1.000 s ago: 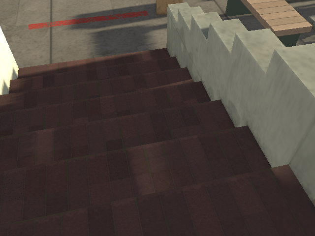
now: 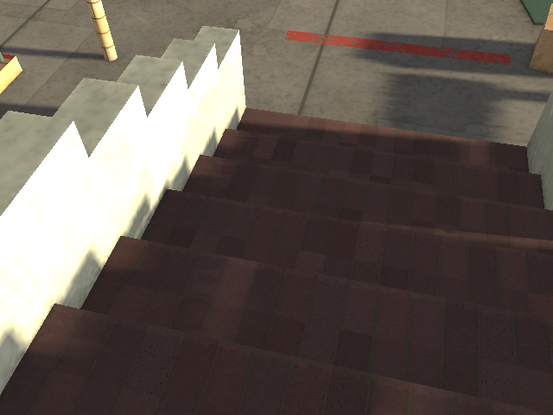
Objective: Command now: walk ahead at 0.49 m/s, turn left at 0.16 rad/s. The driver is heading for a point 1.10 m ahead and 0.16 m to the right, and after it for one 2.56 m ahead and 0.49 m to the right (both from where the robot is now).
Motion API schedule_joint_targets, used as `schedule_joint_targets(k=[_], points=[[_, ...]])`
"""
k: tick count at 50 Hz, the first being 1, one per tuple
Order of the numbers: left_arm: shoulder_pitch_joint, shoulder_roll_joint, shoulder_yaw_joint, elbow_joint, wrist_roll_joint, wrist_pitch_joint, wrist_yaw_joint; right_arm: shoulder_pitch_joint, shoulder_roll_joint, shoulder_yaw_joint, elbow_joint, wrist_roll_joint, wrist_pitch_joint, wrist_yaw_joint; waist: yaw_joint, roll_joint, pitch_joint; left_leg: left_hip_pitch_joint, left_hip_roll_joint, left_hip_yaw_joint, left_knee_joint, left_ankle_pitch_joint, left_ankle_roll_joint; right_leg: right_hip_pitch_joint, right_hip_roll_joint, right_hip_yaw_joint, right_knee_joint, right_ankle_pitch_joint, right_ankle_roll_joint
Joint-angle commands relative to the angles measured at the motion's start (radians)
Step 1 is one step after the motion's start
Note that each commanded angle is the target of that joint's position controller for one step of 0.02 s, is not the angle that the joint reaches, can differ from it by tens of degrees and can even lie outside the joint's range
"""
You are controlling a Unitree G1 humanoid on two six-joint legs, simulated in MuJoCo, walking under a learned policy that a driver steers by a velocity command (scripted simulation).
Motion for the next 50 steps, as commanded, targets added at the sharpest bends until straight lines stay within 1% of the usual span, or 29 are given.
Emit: schedule_joint_targets(k=[1, 5, 8, 10, 12, 13, 14, 15, 16, 17, 19, 24, 25, 28, 32, 35, 36, 38, 40, 41, 42, 43, 44, 45, 46, 47, 48, 49, 50], points=[[0.009, 0.077, 0.005, -0.038, -0.009, -0.019, 0.0, -0.017, -0.013, 0.01, -0.066, -0.002, 0.002, 0.007, -0.041, -0.106, 0.024, -0.059, 0.061, 0.02, -0.136, 0.135, -0.017, -0.003, -0.257, 0.212, -0.215, 0.279, -0.132], [0.044, 0.111, 0.002, -0.02, -0.017, -0.004, 0.005, -0.17, 0.01, 0.033, -0.101, 0.005, -0.007, 0.019, -0.007, -0.115, 0.022, 0.095, 0.036, 0.112, -0.374, 0.273, -0.019, -0.034, -0.21, 0.118, -0.212, 0.392, -0.1], [0.107, 0.127, -0.001, 0.006, -0.01, 0.008, 0.008, -0.213, -0.007, 0.033, -0.114, 0.01, -0.001, 0.012, 0.015, -0.12, 0.03, 0.125, 0.016, 0.133, -0.408, 0.17, -0.013, 0.047, -0.244, 0.121, -0.168, 0.421, -0.103], [0.086, 0.137, 0.0, 0.01, -0.001, 0.018, 0.022, -0.14, -0.048, 0.018, -0.091, -0.001, -0.011, 0.007, -0.029, -0.109, 0.02, 0.13, 0.044, 0.063, -0.381, 0.192, 0.025, 0.13, -0.296, 0.151, -0.069, 0.527, -0.104], [0.056, 0.148, 0.004, -0.005, -0.005, 0.029, 0.025, 0.021, -0.056, 0.006, -0.022, -0.005, -0.03, 0.002, -0.087, -0.072, -0.027, 0.328, -0.017, 0.092, -0.502, 0.086, 0.052, 0.117, -0.263, 0.151, 0.142, 0.686, -0.097], [0.067, 0.146, 0.006, -0.005, -0.016, 0.036, 0.023, 0.172, -0.085, -0.007, 0.031, -0.014, -0.045, -0.003, -0.145, -0.028, -0.083, 0.527, 0.006, 0.062, -0.611, 0.147, 0.077, 0.024, -0.212, 0.123, 0.36, 0.61, -0.077], [0.203, 0.048, -0.018, -0.026, -0.027, 0.035, 0.018, 0.236, -0.179, -0.03, 0.022, -0.022, -0.048, -0.014, -0.098, 0.211, -0.234, 0.844, 0.324, -0.273, -0.627, 0.193, 0.159, -0.253, -0.103, 0.052, 0.684, 0.003, -0.024], [0.241, 0.058, -0.009, 0.007, -0.019, 0.042, 0.026, 0.217, -0.157, -0.03, 0.005, 0.019, -0.034, -0.005, -0.101, 0.198, -0.232, 0.836, 0.422, -0.493, -0.717, 0.181, 0.243, -0.463, -0.016, 0.07, 0.862, -0.374, -0.008], [0.107, 0.126, 0.016, -0.015, -0.006, 0.049, 0.025, 0.192, -0.127, -0.025, 0.02, 0.029, -0.033, 0.002, -0.109, 0.043, -0.086, 0.679, 0.376, -0.393, -0.786, 0.1, 0.237, -0.493, -0.07, 0.128, 0.905, -0.302, -0.012], [0.046, 0.135, 0.026, -0.037, -0.014, 0.054, 0.014, 0.103, -0.089, -0.014, 0.01, 0.024, -0.038, 0.007, -0.067, 0.03, -0.011, 0.579, 0.341, -0.301, -0.827, 0.096, 0.211, -0.483, -0.102, 0.14, 0.867, -0.223, -0.013], [0.047, 0.103, 0.03, -0.025, -0.001, 0.083, 0.002, 0.065, -0.048, -0.001, 0.015, 0.028, -0.049, -0.005, -0.027, 0.043, 0.049, 0.453, 0.304, -0.148, -0.872, 0.234, 0.163, -0.402, -0.15, 0.164, 0.769, -0.166, 0.006], [-0.021, 0.08, 0.039, -0.052, 0.021, 0.126, -0.014, 0.128, -0.083, -0.011, 0.07, 0.011, -0.08, -0.023, -0.012, -0.003, 0.041, 0.465, 0.272, 0.051, -0.831, 0.452, 0.148, -0.467, -0.145, 0.135, 0.728, 0.1, 0.022], [-0.084, 0.089, 0.049, -0.074, 0.015, 0.12, -0.01, 0.119, -0.075, -0.007, 0.088, 0.026, -0.094, -0.026, 0.002, 0.006, 0.051, 0.495, 0.23, 0.091, -0.824, 0.363, 0.085, -0.513, -0.147, 0.165, 0.622, 0.198, 0.023], [-0.186, 0.076, 0.042, -0.101, 0.014, 0.108, -0.02, 0.136, -0.083, -0.005, 0.114, 0.037, -0.114, -0.043, -0.01, 0.031, 0.074, 0.412, 0.207, 0.157, -0.789, 0.221, 0.054, -0.475, -0.123, 0.12, 0.441, 0.457, 0.023], [-0.278, 0.075, 0.037, -0.111, 0.012, 0.113, -0.05, 0.178, -0.074, 0.002, 0.132, 0.003, -0.131, -0.04, -0.047, 0.012, 0.118, 0.336, 0.229, 0.183, -0.668, -0.083, 0.043, -0.388, -0.106, 0.076, 0.327, 0.719, -0.005], [-0.366, 0.069, 0.025, -0.124, 0.013, 0.113, -0.058, 0.237, -0.055, 0.01, 0.153, -0.006, -0.114, -0.048, -0.104, -0.013, 0.172, 0.401, 0.227, 0.218, -0.509, -0.043, 0.024, -0.404, -0.105, 0.049, 0.162, 0.725, 0.0], [-0.388, 0.045, 0.014, -0.124, 0.015, 0.116, -0.055, 0.258, -0.023, 0.023, 0.166, -0.01, -0.098, -0.052, -0.123, -0.014, 0.155, 0.393, 0.212, 0.244, -0.436, -0.042, 0.022, -0.345, -0.099, 0.004, 0.116, 0.771, -0.002], [-0.351, 0.045, 0.007, -0.102, 0.02, 0.116, -0.047, 0.271, -0.044, 0.023, 0.178, -0.011, -0.074, -0.066, -0.119, -0.021, 0.155, 0.433, 0.229, 0.224, -0.292, 0.045, 0.03, -0.289, -0.11, -0.015, 0.037, 0.703, -0.013], [-0.142, 0.084, 0.022, -0.024, 0.039, 0.107, -0.029, 0.27, -0.092, 0.013, 0.194, -0.009, -0.045, -0.073, -0.027, -0.029, 0.069, 0.481, 0.228, 0.229, 0.024, 0.355, 0.044, -0.102, -0.077, -0.055, -0.029, 0.542, -0.055], [0.044, 0.11, 0.038, 0.05, 0.051, 0.096, -0.021, 0.26, -0.108, 0.01, 0.193, 0.002, -0.031, -0.073, 0.059, -0.066, -0.017, 0.4, 0.187, 0.258, 0.307, 0.39, 0.043, 0.135, -0.05, -0.064, -0.084, 0.531, -0.08], [0.131, 0.203, 0.07, 0.095, 0.048, 0.089, -0.018, 0.338, -0.062, 0.009, 0.191, 0.015, -0.027, -0.061, 0.049, -0.318, -0.12, 0.023, 0.056, 0.296, 0.775, -0.387, 0.008, 0.527, -0.175, 0.063, 0.129, 0.841, -0.159], [0.173, 0.265, 0.073, 0.066, 0.007, 0.081, -0.021, 0.371, -0.049, 0.019, 0.155, 0.043, -0.037, -0.068, 0.055, -0.298, -0.327, -0.308, 0.066, 0.146, 1.004, -0.645, -0.017, 0.857, -0.38, 0.284, 0.44, 1.263, -0.26], [0.207, 0.248, 0.072, 0.037, -0.027, 0.085, -0.016, 0.269, -0.085, 0.014, 0.115, 0.048, -0.039, -0.07, 0.136, -0.128, -0.416, -0.399, 0.102, 0.076, 0.974, -0.53, -0.032, 0.853, -0.463, 0.404, 0.32, 1.105, -0.315], [0.171, 0.252, 0.07, 0.046, -0.007, 0.095, 0.01, 0.203, -0.087, 0.018, 0.073, 0.038, -0.038, -0.066, 0.107, -0.105, -0.327, -0.501, 0.092, 0.082, 0.869, -0.376, -0.045, 0.701, -0.513, 0.519, 0.092, 0.49, -0.351], [0.073, 0.206, 0.057, 0.034, -0.011, 0.099, 0.029, 0.116, -0.096, 0.015, 0.06, 0.007, -0.026, -0.066, 0.069, -0.068, -0.198, -0.458, 0.124, 0.092, 0.765, -0.288, -0.049, 0.455, -0.498, 0.576, -0.045, 0.106, -0.318], [-0.032, 0.133, 0.028, 0.011, -0.011, 0.072, 0.029, 0.08, -0.119, 0.005, 0.051, -0.009, -0.018, -0.062, 0.007, 0.005, -0.086, -0.34, 0.163, 0.026, 0.513, -0.109, -0.053, 0.211, -0.459, 0.516, -0.043, 0.112, -0.281], [-0.067, 0.112, 0.021, 0.027, 0.001, 0.055, 0.024, 0.111, -0.088, 0.009, 0.085, -0.018, 0.005, -0.06, -0.034, -0.01, -0.014, -0.197, 0.166, 0.025, 0.429, -0.105, -0.06, -0.003, -0.426, 0.466, -0.05, 0.164, -0.263], [-0.094, 0.116, 0.014, 0.032, -0.004, 0.031, 0.024, 0.077, -0.039, 0.018, 0.075, -0.007, 0.02, -0.046, -0.074, 0.004, 0.047, -0.056, 0.171, 0.018, 0.168, 0.003, -0.088, -0.186, -0.331, 0.337, -0.117, 0.168, -0.216], [-0.094, 0.14, 0.022, 0.048, -0.003, 0.016, 0.024, 0.063, -0.009, 0.027, 0.075, -0.013, 0.023, -0.033, -0.07, -0.054, 0.055, 0.027, 0.152, 0.046, 0.065, 0.052, -0.095, -0.229, -0.279, 0.288, -0.133, 0.195, -0.204]])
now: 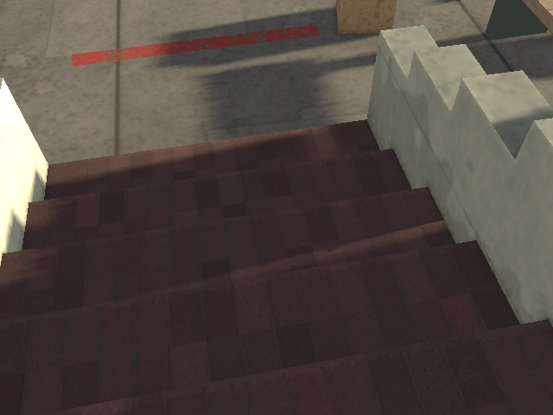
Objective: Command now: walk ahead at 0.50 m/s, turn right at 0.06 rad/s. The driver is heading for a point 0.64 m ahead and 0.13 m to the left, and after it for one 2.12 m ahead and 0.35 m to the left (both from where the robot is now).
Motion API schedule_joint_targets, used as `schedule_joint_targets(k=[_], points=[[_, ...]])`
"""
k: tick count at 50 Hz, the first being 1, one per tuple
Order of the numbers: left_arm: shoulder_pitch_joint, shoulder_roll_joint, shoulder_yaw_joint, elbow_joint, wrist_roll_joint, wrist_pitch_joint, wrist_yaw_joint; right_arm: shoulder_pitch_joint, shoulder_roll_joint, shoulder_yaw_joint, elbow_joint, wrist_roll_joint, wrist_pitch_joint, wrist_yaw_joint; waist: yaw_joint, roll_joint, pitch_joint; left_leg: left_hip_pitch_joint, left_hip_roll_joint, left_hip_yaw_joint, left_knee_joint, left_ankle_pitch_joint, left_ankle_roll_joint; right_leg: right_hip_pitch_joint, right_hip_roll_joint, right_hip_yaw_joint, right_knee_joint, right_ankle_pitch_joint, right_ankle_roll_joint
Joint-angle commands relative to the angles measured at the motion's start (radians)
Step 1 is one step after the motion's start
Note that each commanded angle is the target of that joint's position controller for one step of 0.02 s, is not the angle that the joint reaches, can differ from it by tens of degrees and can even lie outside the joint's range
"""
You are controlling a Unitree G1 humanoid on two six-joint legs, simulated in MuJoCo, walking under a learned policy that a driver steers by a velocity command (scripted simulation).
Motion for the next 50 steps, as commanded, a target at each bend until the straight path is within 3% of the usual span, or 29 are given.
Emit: schedule_joint_targets(k=[1, 4, 8, 10, 13, 16, 17, 19, 21, 23, 24, 25, 26, 27, 28, 29, 30, 31, 32, 33, 34, 35, 36, 38, 41, 43, 46, 49, 50], points=[[0.044, 0.187, 0.032, -0.015, 0.0, -0.055, 0.011, 0.031, -0.065, -0.011, -0.045, -0.016, 0.012, 0.026, -0.011, -0.089, -0.025, 0.091, 0.02, -0.008, -0.378, 0.194, -0.019, -0.091, -0.318, 0.276, -0.329, 0.407, -0.151], [0.099, 0.174, 0.039, 0.006, 0.012, -0.054, -0.012, 0.119, -0.076, -0.019, 0.017, 0.008, 0.017, 0.034, -0.007, -0.092, -0.118, 0.129, -0.021, -0.009, -0.375, 0.349, 0.032, 0.026, -0.343, 0.21, -0.246, 0.582, -0.128], [0.202, 0.156, 0.039, 0.03, 0.021, -0.042, -0.008, -0.047, -0.105, -0.045, -0.017, 0.002, 0.031, 0.048, 0.056, -0.057, 0.022, -0.147, -0.037, -0.111, -0.361, 0.315, 0.081, 0.168, -0.39, 0.281, -0.271, 0.193, -0.138], [0.239, 0.154, 0.037, 0.037, 0.027, -0.048, 0.0, -0.123, -0.105, -0.055, -0.035, -0.004, 0.031, 0.051, 0.079, -0.054, 0.065, -0.268, -0.055, -0.136, -0.351, 0.291, 0.091, 0.265, -0.419, 0.296, -0.259, 0.175, -0.143], [0.339, 0.118, 0.024, 0.085, 0.038, -0.078, 0.016, -0.281, -0.108, -0.075, -0.078, 0.007, 0.0, 0.054, 0.148, -0.067, 0.082, -0.515, -0.056, -0.233, -0.475, 0.406, 0.079, 0.511, -0.414, 0.285, -0.177, 0.048, -0.102], [0.315, 0.12, 0.017, 0.085, 0.035, -0.098, 0.026, -0.309, -0.1, -0.078, -0.106, -0.003, -0.021, 0.057, 0.133, -0.056, 0.084, -0.447, -0.061, -0.175, -0.549, 0.498, 0.078, 0.411, -0.422, 0.218, -0.091, 0.181, -0.08], [0.234, 0.134, 0.017, 0.055, 0.038, -0.113, 0.031, -0.338, -0.098, -0.069, -0.117, 0.012, -0.03, 0.064, 0.107, -0.02, 0.075, -0.251, -0.061, -0.12, -0.734, 0.707, 0.062, 0.228, -0.374, 0.113, -0.076, 0.048, -0.022], [0.178, 0.105, -0.001, 0.039, 0.018, -0.118, 0.028, -0.353, -0.035, -0.043, -0.111, 0.033, -0.03, 0.103, 0.119, -0.055, 0.057, 0.164, -0.077, 0.016, -0.87, 0.992, 0.071, -0.068, -0.326, 0.008, -0.102, -0.165, 0.024], [0.192, 0.124, -0.001, 0.044, 0.018, -0.105, 0.033, -0.378, -0.045, -0.037, -0.11, 0.034, -0.011, 0.12, 0.152, -0.085, 0.117, 0.161, -0.076, 0.033, -0.922, 0.942, 0.068, -0.03, -0.332, -0.009, -0.043, -0.131, 0.036], [0.264, 0.115, -0.005, 0.068, 0.03, -0.078, 0.041, -0.384, -0.061, -0.033, -0.101, 0.016, -0.011, 0.106, 0.183, -0.072, 0.158, 0.058, -0.05, 0.041, -1.068, 0.864, 0.082, 0.174, -0.351, -0.009, 0.091, 0.033, 0.039], [0.298, 0.119, -0.008, 0.086, 0.034, -0.063, 0.044, -0.29, -0.079, -0.037, -0.071, -0.001, -0.019, 0.089, 0.155, -0.063, 0.122, 0.126, -0.049, 0.05, -1.142, 0.84, 0.095, 0.241, -0.352, -0.016, 0.237, 0.16, 0.031], [0.309, 0.128, -0.008, 0.104, 0.04, -0.042, 0.051, -0.146, -0.091, -0.046, -0.007, 0.0, -0.022, 0.068, 0.104, -0.07, 0.01, 0.29, -0.081, 0.096, -1.137, 0.834, 0.111, 0.263, -0.333, -0.037, 0.459, 0.304, 0.027], [0.309, 0.142, -0.007, 0.104, 0.03, -0.029, 0.054, 0.06, -0.114, -0.056, 0.065, -0.011, -0.029, 0.062, 0.007, -0.025, -0.105, 0.578, -0.111, 0.128, -1.168, 0.865, 0.122, 0.154, -0.295, -0.06, 0.729, 0.334, 0.029], [0.361, 0.127, 0.006, 0.129, 0.015, -0.024, 0.052, 0.15, -0.184, -0.082, 0.11, -0.009, -0.023, 0.069, -0.037, 0.116, -0.185, 0.855, -0.039, 0.048, -1.078, 0.856, 0.129, -0.086, -0.2, -0.078, 1.078, -0.248, 0.047], [0.485, 0.087, -0.001, 0.097, -0.039, -0.042, 0.049, 0.261, -0.293, -0.097, 0.106, 0.006, -0.024, 0.08, -0.009, 0.262, -0.458, 1.356, 0.224, -0.168, -0.6, 1.463, 0.248, -0.496, -0.155, 0.057, 1.511, -0.718, 0.081], [0.371, 0.149, 0.004, 0.052, -0.069, -0.063, 0.054, 0.341, -0.296, -0.109, 0.092, 0.06, -0.001, 0.079, -0.123, 0.099, -0.612, 1.383, 0.314, -0.29, -0.65, 1.281, 0.299, -0.606, -0.154, 0.189, 1.542, -0.615, 0.061], [0.229, 0.132, -0.003, -0.029, -0.076, -0.06, 0.055, 0.333, -0.321, -0.11, 0.1, 0.045, 0.019, 0.056, -0.125, 0.097, -0.573, 1.282, 0.402, -0.414, -0.913, 0.69, 0.346, -0.769, -0.152, 0.129, 1.493, -0.524, 0.078], [0.103, 0.126, -0.004, -0.037, -0.028, -0.04, 0.054, 0.203, -0.223, -0.085, 0.074, 0.023, 0.022, 0.027, -0.091, -0.006, -0.364, 0.975, 0.328, -0.38, -1.074, 0.349, 0.296, -0.751, -0.188, 0.075, 1.357, -0.361, 0.09], [0.112, 0.109, -0.004, -0.03, 0.001, -0.022, 0.042, 0.119, -0.178, -0.067, 0.05, 0.009, 0.0, 0.023, -0.044, 0.023, -0.249, 0.713, 0.331, -0.362, -1.099, 0.308, 0.305, -0.626, -0.208, 0.127, 1.254, -0.267, 0.076], [0.154, 0.094, -0.002, -0.003, 0.031, 0.012, 0.042, 0.065, -0.136, -0.055, 0.047, 0.001, -0.016, 0.027, 0.016, -0.024, -0.16, 0.455, 0.316, -0.33, -1.107, 0.333, 0.299, -0.477, -0.225, 0.136, 1.18, -0.265, 0.075], [0.16, 0.078, 0.004, -0.003, 0.031, 0.029, 0.036, -0.018, -0.097, -0.039, 0.031, -0.002, -0.042, 0.038, 0.076, -0.074, -0.085, 0.253, 0.248, -0.222, -1.134, 0.287, 0.23, -0.368, -0.242, 0.194, 0.95, -0.068, 0.069], [0.118, 0.025, -0.009, -0.03, 0.017, 0.036, 0.02, -0.08, -0.109, -0.04, 0.029, 0.011, -0.064, 0.035, 0.117, -0.032, -0.011, 0.071, 0.164, -0.12, -1.219, 0.249, 0.185, -0.242, -0.231, 0.171, 0.705, 0.064, 0.092], [0.097, 0.021, -0.007, -0.043, 0.032, 0.032, 0.012, -0.078, -0.13, -0.047, 0.04, 0.019, -0.082, 0.035, 0.125, 0.043, 0.011, 0.051, 0.123, -0.076, -1.228, 0.286, 0.194, -0.207, -0.214, 0.145, 0.59, 0.147, 0.098], [0.096, 0.044, -0.003, -0.026, 0.045, 0.023, 0.005, -0.029, -0.112, -0.042, 0.05, 0.024, -0.096, 0.034, 0.107, 0.062, -0.045, 0.187, 0.137, -0.059, -1.184, 0.474, 0.218, -0.227, -0.212, 0.142, 0.465, 0.218, 0.094], [0.08, 0.05, -0.001, -0.034, 0.029, 0.033, -0.008, 0.04, -0.121, -0.048, 0.058, 0.018, -0.082, 0.038, 0.095, 0.045, -0.105, 0.295, 0.175, -0.033, -1.133, 0.525, 0.218, -0.219, -0.194, 0.101, 0.511, 0.338, 0.071], [-0.02, 0.072, 0.009, -0.07, 0.036, 0.044, -0.017, 0.089, -0.107, -0.046, 0.058, 0.017, -0.066, 0.033, 0.064, -0.016, -0.046, 0.349, 0.191, -0.031, -1.107, 0.415, 0.215, -0.322, -0.19, 0.11, 0.523, 0.291, 0.058], [-0.105, 0.077, 0.026, -0.091, 0.042, 0.05, -0.021, 0.157, -0.13, -0.055, 0.054, 0.004, -0.048, 0.02, 0.017, 0.011, 0.013, 0.488, 0.228, -0.019, -0.993, 0.602, 0.225, -0.454, -0.187, 0.112, 0.528, 0.185, 0.038], [-0.152, 0.061, 0.027, -0.116, 0.042, 0.044, -0.015, 0.147, -0.149, -0.06, 0.028, -0.003, -0.038, 0.014, 0.004, 0.032, -0.027, 0.491, 0.227, 0.067, -0.849, 0.837, 0.177, -0.355, -0.159, 0.026, 0.475, 0.076, 0.027], [-0.106, 0.057, 0.027, -0.105, 0.036, 0.041, -0.014, 0.088, -0.163, -0.062, 0.004, 0.0, -0.035, 0.015, 0.037, 0.046, -0.055, 0.411, 0.195, 0.134, -0.775, 0.952, 0.142, -0.201, -0.126, -0.016, 0.397, 0.039, 0.018]])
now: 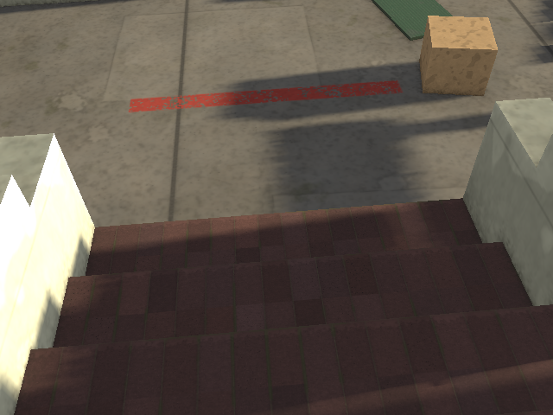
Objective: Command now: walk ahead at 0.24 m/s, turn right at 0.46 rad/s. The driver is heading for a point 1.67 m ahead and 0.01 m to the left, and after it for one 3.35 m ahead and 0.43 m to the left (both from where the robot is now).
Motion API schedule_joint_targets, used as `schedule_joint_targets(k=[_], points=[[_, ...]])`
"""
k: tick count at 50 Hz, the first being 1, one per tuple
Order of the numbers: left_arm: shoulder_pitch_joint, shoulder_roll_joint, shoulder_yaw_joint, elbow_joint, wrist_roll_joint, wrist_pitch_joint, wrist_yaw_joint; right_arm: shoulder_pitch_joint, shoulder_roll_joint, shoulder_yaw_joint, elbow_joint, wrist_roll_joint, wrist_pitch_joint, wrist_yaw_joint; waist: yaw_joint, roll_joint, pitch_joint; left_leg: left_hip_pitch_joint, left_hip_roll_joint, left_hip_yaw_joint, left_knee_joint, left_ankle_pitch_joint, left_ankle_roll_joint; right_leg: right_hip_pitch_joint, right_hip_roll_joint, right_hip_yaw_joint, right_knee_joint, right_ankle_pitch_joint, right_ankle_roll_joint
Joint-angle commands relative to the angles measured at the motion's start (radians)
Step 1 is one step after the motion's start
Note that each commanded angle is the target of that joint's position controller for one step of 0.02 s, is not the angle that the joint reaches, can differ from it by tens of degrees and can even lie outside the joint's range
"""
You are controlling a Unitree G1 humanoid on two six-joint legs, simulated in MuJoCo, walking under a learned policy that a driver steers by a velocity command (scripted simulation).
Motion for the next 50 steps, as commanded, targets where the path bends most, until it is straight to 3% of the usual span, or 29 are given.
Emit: schedule_joint_targets(k=[1, 2, 3, 4, 5, 6, 7, 8, 9, 11, 12, 13, 15, 19, 21, 25, 26, 28, 29, 30, 31, 32, 33, 34, 36, 39, 44, 47, 50], points=[[0.129, 0.045, 0.016, -0.011, -0.014, -0.014, 0.004, -0.077, -0.177, -0.036, -0.084, 0.003, 0.002, -0.004, 0.098, 0.095, -0.029, -0.132, 0.235, -0.057, 0.141, 1.163, 0.088, 0.273, 0.08, -0.109, -0.132, -0.097, -0.027], [0.286, 0.081, 0.031, 0.029, -0.021, -0.018, 0.005, -0.163, -0.214, -0.048, -0.108, 0.021, 0.0, -0.001, 0.198, 0.103, -0.077, -0.255, 0.208, -0.045, 0.364, 1.122, 0.071, 0.473, 0.114, -0.121, -0.237, -0.027, -0.045], [0.377, 0.202, 0.061, 0.067, -0.031, -0.022, 0.012, -0.231, -0.183, -0.054, -0.161, 0.03, -0.007, 0.009, 0.254, -0.208, -0.031, -0.526, 0.027, -0.015, 0.784, 0.268, -0.003, 0.629, -0.008, 0.102, -0.439, 0.497, -0.129], [0.325, 0.235, 0.051, 0.043, -0.076, -0.026, 0.016, -0.191, -0.107, -0.029, -0.215, -0.002, -0.008, 0.007, 0.155, -0.28, -0.017, -0.738, -0.037, -0.148, 0.896, -0.105, -0.027, 0.651, -0.166, 0.466, -0.47, 0.937, -0.222], [0.288, 0.22, 0.04, 0.012, -0.092, -0.034, 0.017, -0.162, -0.103, -0.025, -0.206, -0.004, 0.002, -0.007, 0.115, -0.064, -0.014, -0.755, 0.004, -0.221, 0.828, -0.061, -0.032, 0.624, -0.226, 0.453, -0.49, 0.985, -0.241], [0.227, 0.262, 0.05, -0.021, -0.053, -0.026, 0.03, -0.139, -0.07, -0.014, -0.223, 0.018, 0.007, -0.013, 0.083, -0.103, -0.063, -0.738, -0.011, -0.247, 0.763, -0.063, -0.048, 0.543, -0.29, 0.588, -0.551, 0.665, -0.298], [0.147, 0.216, 0.04, -0.045, -0.035, -0.015, 0.038, -0.134, -0.092, -0.017, -0.202, 0.017, 0.022, -0.019, 0.036, -0.027, -0.017, -0.671, 0.019, -0.275, 0.679, 0.002, -0.059, 0.401, -0.279, 0.554, -0.557, 0.523, -0.287], [0.09, 0.161, 0.021, -0.066, -0.03, -0.024, 0.034, -0.132, -0.116, -0.029, -0.186, 0.008, 0.041, -0.029, 0.009, 0.019, 0.016, -0.58, 0.034, -0.271, 0.607, 0.047, -0.06, 0.305, -0.226, 0.457, -0.516, 0.615, -0.247], [0.091, 0.165, 0.019, -0.067, -0.006, -0.032, 0.026, -0.063, -0.086, -0.023, -0.16, 0.005, 0.062, -0.031, -0.014, -0.012, -0.031, -0.481, 0.005, -0.221, 0.601, 0.127, -0.05, 0.254, -0.195, 0.375, -0.511, 0.663, -0.231], [0.121, 0.15, 0.013, -0.053, -0.025, -0.051, 0.019, -0.04, -0.089, -0.024, -0.141, -0.002, 0.086, -0.033, -0.011, -0.025, -0.063, -0.427, 0.004, -0.234, 0.598, 0.271, -0.014, 0.231, -0.18, 0.351, -0.503, 0.678, -0.205], [0.163, 0.152, 0.013, -0.027, -0.033, -0.056, 0.014, -0.098, -0.104, -0.029, -0.159, -0.004, 0.09, -0.027, 0.001, -0.014, -0.051, -0.465, -0.008, -0.228, 0.528, 0.368, -0.005, 0.263, -0.118, 0.311, -0.506, 0.517, -0.175], [0.214, 0.134, 0.009, 0.007, -0.041, -0.063, 0.024, -0.16, -0.113, -0.034, -0.17, -0.013, 0.083, -0.016, 0.041, -0.051, -0.04, -0.579, 0.004, -0.277, 0.475, 0.443, 0.0, 0.372, -0.106, 0.338, -0.464, 0.319, -0.162], [0.27, 0.12, 0.001, 0.024, -0.04, -0.064, 0.039, -0.231, -0.104, -0.031, -0.186, -0.014, 0.075, -0.007, 0.077, -0.08, -0.033, -0.689, -0.001, -0.289, 0.4, 0.447, -0.006, 0.475, -0.111, 0.361, -0.434, 0.299, -0.169], [0.219, 0.103, -0.009, 0.0, -0.032, -0.068, 0.05, -0.335, -0.054, -0.009, -0.217, -0.011, 0.056, 0.028, 0.073, -0.052, -0.011, -0.482, -0.048, -0.268, 0.053, 0.803, -0.01, 0.276, -0.064, 0.311, -0.413, -0.099, -0.134], [0.194, 0.103, -0.009, -0.006, -0.037, -0.076, 0.043, -0.347, -0.031, 0.005, -0.21, 0.014, 0.05, 0.042, 0.075, -0.073, 0.02, -0.325, -0.061, -0.265, -0.077, 0.877, -0.009, 0.164, -0.059, 0.274, -0.408, -0.245, -0.113], [0.239, 0.079, -0.018, 0.02, 0.002, -0.075, 0.075, -0.292, -0.054, 0.003, -0.183, 0.052, 0.029, 0.038, 0.088, -0.094, 0.084, -0.262, -0.004, -0.332, -0.33, 0.943, 0.0, 0.218, -0.087, 0.272, -0.208, -0.231, -0.108], [0.243, 0.086, -0.017, 0.021, 0.004, -0.065, 0.084, -0.249, -0.059, 0.0, -0.16, 0.052, 0.023, 0.041, 0.078, -0.069, 0.096, -0.209, -0.004, -0.297, -0.414, 0.941, -0.001, 0.218, -0.078, 0.252, -0.137, -0.19, -0.105], [0.281, 0.074, -0.021, 0.023, -0.015, -0.044, 0.089, -0.058, -0.072, -0.013, -0.071, 0.017, 0.024, 0.05, 0.039, 0.04, 0.054, 0.08, -0.037, -0.184, -0.465, 0.976, 0.01, 0.125, -0.01, 0.149, 0.1, -0.131, -0.081], [0.294, 0.074, -0.016, 0.0, -0.029, -0.048, 0.075, 0.061, -0.123, -0.026, -0.035, 0.006, 0.021, 0.051, 0.005, 0.152, -0.023, 0.277, 0.044, -0.26, -0.31, 1.324, 0.044, -0.009, 0.068, 0.055, 0.358, -0.304, -0.041], [0.314, 0.047, -0.013, -0.029, -0.055, -0.045, 0.077, 0.121, -0.156, -0.031, -0.036, 0.025, 0.023, 0.054, 0.003, 0.25, -0.149, 0.528, 0.215, -0.429, -0.087, 1.629, 0.15, -0.265, 0.135, -0.034, 0.758, -0.787, 0.006], [0.276, 0.078, -0.017, -0.057, -0.047, -0.031, 0.077, 0.103, -0.168, -0.033, -0.067, 0.048, 0.028, 0.052, 0.0, 0.125, -0.209, 0.517, 0.29, -0.558, -0.097, 1.514, 0.213, -0.397, 0.096, -0.013, 0.917, -0.687, 0.016], [0.2, 0.084, -0.018, -0.092, -0.028, -0.024, 0.071, 0.052, -0.185, -0.037, -0.107, 0.058, 0.033, 0.04, -0.006, 0.07, -0.216, 0.428, 0.306, -0.597, -0.14, 1.329, 0.269, -0.447, 0.074, 0.003, 1.003, -0.589, 0.023], [0.148, 0.064, -0.031, -0.139, -0.026, -0.024, 0.068, -0.006, -0.232, -0.051, -0.134, 0.048, 0.037, 0.012, -0.005, 0.113, -0.257, 0.371, 0.378, -0.727, -0.233, 1.003, 0.376, -0.501, 0.054, 0.041, 1.012, -0.501, 0.049], [0.057, 0.076, -0.035, -0.164, -0.014, -0.013, 0.069, -0.037, -0.197, -0.041, -0.153, 0.034, 0.047, -0.006, -0.019, 0.073, -0.214, 0.243, 0.361, -0.775, -0.306, 0.744, 0.391, -0.51, 0.022, 0.073, 0.962, -0.427, 0.074], [-0.014, 0.066, -0.037, -0.187, -0.006, 0.025, 0.072, -0.077, -0.128, -0.01, -0.17, 0.009, 0.061, -0.012, -0.003, 0.032, -0.137, -0.002, 0.239, -0.692, -0.318, 0.667, 0.336, -0.424, 0.051, 0.059, 0.931, -0.363, 0.09], [-0.018, 0.025, -0.047, -0.219, 0.001, 0.054, 0.073, -0.081, -0.121, 0.012, -0.182, 0.02, 0.047, -0.027, 0.034, 0.054, -0.105, -0.15, 0.09, -0.613, -0.239, 0.632, 0.241, -0.433, 0.09, 0.062, 0.881, -0.171, 0.116], [-0.112, 0.011, -0.054, -0.311, 0.009, 0.068, 0.097, -0.039, -0.137, 0.021, -0.238, 0.023, 0.051, -0.043, 0.006, 0.081, -0.148, -0.062, 0.076, -0.718, -0.22, 0.505, 0.222, -0.579, 0.126, 0.072, 0.994, -0.192, 0.177], [-0.172, -0.015, -0.065, -0.373, -0.005, 0.091, 0.082, -0.023, -0.123, 0.033, -0.277, 0.02, 0.064, -0.063, -0.024, 0.087, -0.124, -0.081, 0.05, -0.739, -0.247, 0.294, 0.21, -0.593, 0.144, 0.051, 0.988, -0.165, 0.21], [-0.173, 0.011, -0.057, -0.398, -0.009, 0.089, 0.079, -0.042, -0.137, 0.028, -0.309, 0.016, 0.063, -0.066, -0.032, 0.105, -0.133, -0.021, 0.09, -0.799, -0.29, 0.183, 0.231, -0.584, 0.142, 0.083, 1.086, -0.232, 0.208]])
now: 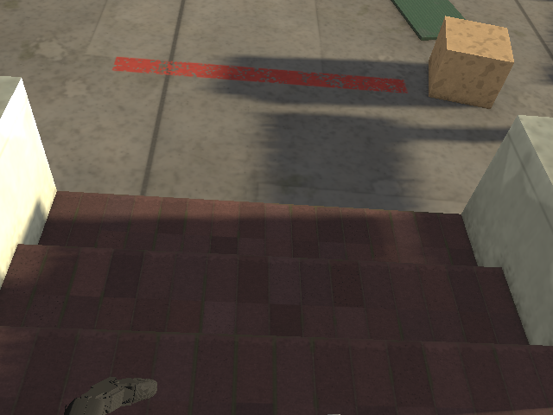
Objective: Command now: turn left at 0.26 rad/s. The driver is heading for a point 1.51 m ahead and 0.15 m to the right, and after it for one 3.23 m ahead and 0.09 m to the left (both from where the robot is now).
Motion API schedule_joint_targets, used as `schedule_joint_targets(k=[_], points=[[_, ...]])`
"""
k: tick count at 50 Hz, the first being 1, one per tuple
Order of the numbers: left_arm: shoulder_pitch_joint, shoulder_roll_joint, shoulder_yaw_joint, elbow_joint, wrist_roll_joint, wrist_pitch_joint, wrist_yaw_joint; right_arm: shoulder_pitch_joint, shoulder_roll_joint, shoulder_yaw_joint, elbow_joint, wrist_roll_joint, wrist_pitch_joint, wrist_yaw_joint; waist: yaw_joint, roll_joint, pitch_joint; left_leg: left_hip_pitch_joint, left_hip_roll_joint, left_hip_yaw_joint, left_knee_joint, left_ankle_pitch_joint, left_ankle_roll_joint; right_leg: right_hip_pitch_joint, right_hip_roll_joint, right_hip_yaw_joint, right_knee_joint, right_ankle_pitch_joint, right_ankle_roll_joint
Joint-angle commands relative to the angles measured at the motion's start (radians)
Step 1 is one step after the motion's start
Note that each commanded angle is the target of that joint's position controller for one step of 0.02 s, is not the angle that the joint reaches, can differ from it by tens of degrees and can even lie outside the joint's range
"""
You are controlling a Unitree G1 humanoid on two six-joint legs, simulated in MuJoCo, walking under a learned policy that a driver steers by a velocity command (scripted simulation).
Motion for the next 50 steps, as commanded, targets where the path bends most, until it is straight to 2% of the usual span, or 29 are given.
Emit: schedule_joint_targets(k=[1, 5, 6, 7, 9, 10, 11, 12, 13, 14, 15, 16, 17, 18, 19, 20, 22, 25, 27, 31, 35, 38, 40, 43, 45, 47, 48, 49, 50], points=[[-0.041, 0.054, 0.011, -0.116, -0.004, -0.005, -0.009, 0.035, -0.159, -0.038, -0.079, -0.001, -0.006, -0.015, 0.004, 0.173, -0.113, 0.316, 0.276, -0.411, -0.256, -0.228, 0.209, -0.148, 0.001, 0.006, 0.109, -0.029, 0.013], [-0.026, 0.086, 0.016, -0.171, -0.01, -0.004, -0.033, 0.009, -0.191, -0.053, -0.107, -0.003, -0.008, -0.021, 0.009, 0.169, -0.12, 0.294, 0.292, -0.41, -0.314, -0.195, 0.236, -0.004, -0.009, 0.004, 0.109, -0.065, 0.001], [-0.01, 0.083, 0.015, -0.172, -0.027, -0.006, -0.041, -0.004, -0.194, -0.055, -0.129, -0.008, -0.005, -0.015, -0.003, 0.168, -0.146, 0.271, 0.291, -0.374, -0.377, -0.139, 0.253, 0.084, 0.01, -0.061, 0.098, -0.135, -0.011], [0.021, 0.066, 0.01, -0.182, -0.036, -0.013, -0.049, -0.011, -0.243, -0.074, -0.13, -0.008, -0.009, -0.015, 0.008, 0.22, -0.154, 0.242, 0.341, -0.378, -0.463, -0.021, 0.266, 0.201, -0.004, -0.062, 0.127, -0.304, -0.053], [0.071, 0.08, -0.001, -0.212, -0.025, -0.024, -0.067, -0.085, -0.256, -0.091, -0.141, 0.02, -0.007, -0.019, 0.058, 0.236, -0.16, 0.209, 0.294, -0.254, -0.499, -0.031, 0.179, 0.396, -0.054, -0.022, -0.194, -0.427, -0.133], [0.162, 0.086, -0.008, -0.199, -0.022, -0.025, -0.082, -0.134, -0.258, -0.099, -0.152, 0.037, 0.0, -0.012, 0.112, 0.244, -0.155, 0.069, 0.239, -0.135, -0.559, -0.057, 0.107, 0.636, -0.049, -0.056, -0.474, -0.494, -0.186], [0.265, 0.114, -0.006, -0.166, -0.023, -0.022, -0.096, -0.131, -0.273, -0.112, -0.154, 0.046, 0.005, -0.001, 0.132, 0.317, -0.132, -0.058, 0.211, -0.091, -0.626, -0.162, 0.081, 0.843, 0.004, -0.114, -0.643, -0.629, -0.223], [0.376, 0.13, -0.006, -0.133, -0.038, -0.013, -0.098, -0.053, -0.242, -0.117, -0.12, 0.046, 0.026, 0.003, 0.146, 0.325, -0.043, -0.059, 0.181, -0.104, -0.603, -0.43, 0.039, 0.86, 0.093, -0.161, -0.97, -0.931, -0.248], [0.625, 0.161, 0.008, -0.022, -0.056, -0.011, -0.091, -0.092, -0.202, -0.116, -0.105, 0.037, 0.035, 0.013, 0.282, 0.027, 0.12, -0.264, 0.117, -0.105, -0.137, -0.716, 0.02, 0.904, 0.069, 0.035, -1.229, -0.777, -0.277], [0.718, 0.217, 0.016, 0.018, -0.104, -0.042, -0.084, -0.293, -0.083, -0.091, -0.237, 0.001, -0.001, 0.042, 0.349, -0.367, 0.334, -1.039, -0.042, -0.129, 0.28, -0.896, -0.042, 0.984, -0.376, 0.99, -1.514, -0.552, -0.334], [0.698, 0.233, 0.012, 0.055, -0.115, -0.095, -0.04, -0.49, -0.144, -0.107, -0.285, -0.023, -0.064, 0.033, 0.388, -0.205, 0.428, -1.094, -0.057, -0.391, 0.334, -0.683, -0.063, 0.819, -0.396, 1.199, -1.742, -0.038, -0.272], [0.497, 0.269, 0.02, 0.045, -0.037, -0.115, -0.023, -0.347, -0.076, -0.096, -0.253, 0.009, -0.081, 0.025, 0.179, -0.153, 0.343, -0.99, -0.1, -0.398, 0.437, -0.51, -0.056, 0.747, -0.447, 1.142, -1.723, -0.049, -0.246], [0.369, 0.258, 0.031, 0.043, 0.0, -0.129, -0.029, -0.219, -0.092, -0.095, -0.17, 0.005, -0.071, 0.017, 0.077, -0.097, 0.263, -0.77, -0.094, -0.34, 0.535, -0.35, -0.057, 0.63, -0.361, 0.906, -1.618, -0.003, -0.184], [0.253, 0.251, 0.041, 0.045, 0.024, -0.132, -0.044, -0.096, -0.138, -0.11, -0.091, -0.001, -0.038, 0.022, -0.015, -0.037, 0.184, -0.53, -0.101, -0.244, 0.661, -0.185, -0.054, 0.467, -0.279, 0.649, -1.522, -0.014, -0.155], [0.159, 0.209, 0.036, 0.039, 0.021, -0.128, -0.064, -0.007, -0.178, -0.123, -0.034, 0.002, -0.006, 0.038, -0.079, -0.018, 0.135, -0.32, -0.085, -0.165, 0.724, -0.035, -0.061, 0.315, -0.224, 0.474, -1.534, -0.066, -0.142], [0.117, 0.173, 0.031, 0.038, 0.002, -0.122, -0.076, 0.027, -0.187, -0.131, -0.008, 0.013, 0.02, 0.055, -0.099, -0.023, 0.088, -0.218, -0.061, -0.12, 0.775, 0.067, -0.071, 0.275, -0.2, 0.391, -1.565, -0.18, -0.151], [0.165, 0.171, 0.037, 0.07, -0.028, -0.12, -0.078, -0.007, -0.163, -0.117, 0.005, 0.014, 0.043, 0.077, -0.062, 0.018, 0.094, -0.225, -0.019, -0.082, 0.768, 0.183, -0.07, 0.357, -0.193, 0.307, -1.612, -0.271, -0.173], [0.434, 0.217, 0.059, 0.185, -0.038, -0.132, -0.057, -0.134, -0.138, -0.102, -0.003, -0.019, 0.046, 0.096, 0.059, 0.06, 0.109, -0.304, 0.014, -0.009, 0.6, 0.252, -0.051, 0.645, -0.18, 0.236, -1.656, -0.179, -0.187], [0.572, 0.213, 0.064, 0.242, -0.038, -0.144, -0.05, -0.193, -0.13, -0.099, -0.002, -0.025, 0.047, 0.098, 0.124, 0.005, 0.1, -0.397, 0.028, 0.015, 0.506, 0.221, -0.051, 0.87, -0.185, 0.232, -1.667, -0.064, -0.2], [0.693, 0.196, 0.069, 0.295, -0.027, -0.176, -0.035, -0.263, -0.147, -0.098, 0.016, -0.015, 0.033, 0.091, 0.189, -0.094, 0.081, -0.495, 0.053, 0.034, 0.328, 0.161, -0.063, 1.165, -0.207, 0.228, -1.631, 0.33, -0.226], [0.693, 0.163, 0.058, 0.314, -0.023, -0.184, -0.03, -0.325, -0.127, -0.081, 0.019, -0.019, 0.016, 0.093, 0.2, -0.062, 0.077, -0.458, 0.097, 0.072, 0.163, 0.208, -0.065, 1.197, -0.217, 0.228, -1.557, 0.449, -0.268], [0.677, 0.137, 0.043, 0.329, -0.016, -0.182, -0.02, -0.399, -0.089, -0.055, 0.004, -0.019, -0.009, 0.104, 0.212, 0.007, 0.094, -0.297, 0.12, 0.153, -0.015, 0.394, -0.039, 1.04, -0.191, 0.213, -1.486, 0.378, -0.279], [0.658, 0.135, 0.035, 0.338, -0.022, -0.18, -0.016, -0.434, -0.053, -0.037, -0.005, -0.014, -0.021, 0.12, 0.218, 0.026, 0.107, -0.169, 0.117, 0.176, -0.097, 0.469, -0.02, 0.931, -0.176, 0.227, -1.455, 0.341, -0.27], [0.647, 0.138, 0.031, 0.363, -0.008, -0.179, -0.011, -0.423, -0.057, -0.027, 0.004, 0.004, -0.037, 0.103, 0.213, 0.06, 0.151, -0.114, 0.142, 0.155, -0.206, 0.423, -0.005, 0.928, -0.175, 0.256, -1.354, 0.381, -0.273], [0.666, 0.123, 0.025, 0.398, -0.001, -0.163, -0.011, -0.343, -0.058, -0.023, 0.03, 0.009, -0.05, 0.085, 0.192, 0.095, 0.146, 0.074, 0.149, 0.175, -0.261, 0.393, 0.011, 0.865, -0.164, 0.218, -1.25, 0.467, -0.259], [0.691, 0.136, 0.026, 0.429, -0.007, -0.159, -0.014, -0.096, -0.089, -0.042, 0.116, -0.005, -0.052, 0.069, 0.093, 0.159, 0.072, 0.367, 0.124, 0.215, -0.323, 0.347, 0.033, 0.783, -0.127, 0.166, -0.94, 0.543, -0.256], [0.65, 0.142, 0.033, 0.436, -0.017, -0.155, -0.022, 0.105, -0.114, -0.057, 0.187, -0.017, -0.048, 0.071, -0.009, 0.198, 0.014, 0.645, 0.215, 0.123, -0.322, 0.436, 0.089, 0.563, -0.069, 0.094, -0.58, 0.228, -0.238], [0.704, 0.095, 0.038, 0.425, -0.053, -0.164, -0.026, 0.271, -0.164, -0.066, 0.209, -0.011, -0.049, 0.081, -0.011, 0.269, -0.22, 1.024, 0.413, -0.025, 0.073, 0.854, 0.163, 0.329, 0.006, 0.035, -0.201, -0.477, -0.207], [0.761, 0.165, 0.046, 0.405, -0.081, -0.174, -0.017, 0.3, -0.155, -0.064, 0.192, 0.02, -0.05, 0.092, -0.018, 0.186, -0.369, 1.163, 0.518, -0.217, 0.107, 0.748, 0.249, 0.195, -0.019, 0.118, -0.164, -0.442, -0.2]])
Keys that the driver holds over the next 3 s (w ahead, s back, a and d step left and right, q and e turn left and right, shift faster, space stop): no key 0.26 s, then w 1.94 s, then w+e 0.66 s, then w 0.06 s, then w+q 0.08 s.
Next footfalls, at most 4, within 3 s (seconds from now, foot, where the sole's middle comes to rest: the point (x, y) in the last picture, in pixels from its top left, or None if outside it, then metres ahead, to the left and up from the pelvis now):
0.26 right None -0.10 -0.14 -0.60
0.96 left None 0.26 -0.01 -0.75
1.56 right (303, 381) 0.63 -0.18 -0.91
2.20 left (211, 295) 1.00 0.07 -1.06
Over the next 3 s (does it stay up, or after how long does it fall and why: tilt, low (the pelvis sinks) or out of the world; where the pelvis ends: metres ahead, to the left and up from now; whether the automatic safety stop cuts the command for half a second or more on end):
stays up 1.20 -0.11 -0.33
